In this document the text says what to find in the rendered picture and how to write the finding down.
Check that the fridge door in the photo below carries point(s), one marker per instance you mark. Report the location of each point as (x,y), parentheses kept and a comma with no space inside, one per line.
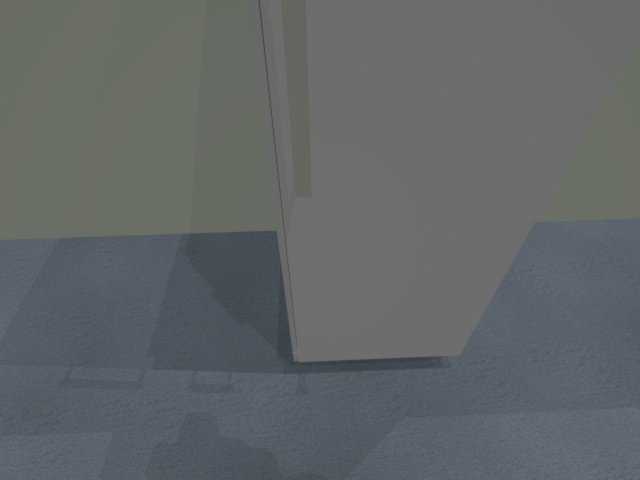
(438,131)

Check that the handle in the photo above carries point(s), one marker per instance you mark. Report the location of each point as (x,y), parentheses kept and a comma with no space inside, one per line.
(295,47)

